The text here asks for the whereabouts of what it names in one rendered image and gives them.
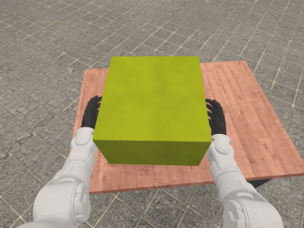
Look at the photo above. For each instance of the robot left forearm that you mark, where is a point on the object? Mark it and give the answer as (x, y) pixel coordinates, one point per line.
(80, 162)

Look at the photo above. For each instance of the carton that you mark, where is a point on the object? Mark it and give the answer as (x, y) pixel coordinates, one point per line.
(153, 112)

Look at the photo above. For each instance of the robot right upper arm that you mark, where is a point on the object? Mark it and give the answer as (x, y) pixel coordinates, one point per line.
(248, 213)

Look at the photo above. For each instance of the robot left upper arm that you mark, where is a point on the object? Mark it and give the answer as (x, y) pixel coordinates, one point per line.
(61, 205)

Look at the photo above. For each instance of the robot right hand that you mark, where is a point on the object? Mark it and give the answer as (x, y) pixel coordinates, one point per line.
(217, 121)

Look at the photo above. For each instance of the robot left hand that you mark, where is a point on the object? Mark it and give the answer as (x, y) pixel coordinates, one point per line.
(91, 112)

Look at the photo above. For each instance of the table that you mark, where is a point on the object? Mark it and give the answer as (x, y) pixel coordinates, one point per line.
(263, 149)

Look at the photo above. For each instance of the robot right forearm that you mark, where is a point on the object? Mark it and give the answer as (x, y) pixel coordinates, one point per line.
(227, 177)

